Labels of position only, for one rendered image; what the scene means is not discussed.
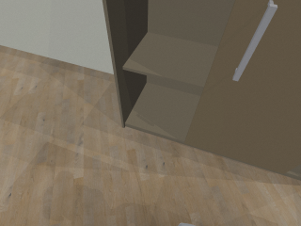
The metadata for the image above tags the wardrobe door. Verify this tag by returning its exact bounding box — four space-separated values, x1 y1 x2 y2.
290 164 301 174
184 0 301 174

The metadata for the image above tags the handle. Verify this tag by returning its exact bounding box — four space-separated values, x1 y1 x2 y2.
232 0 277 81

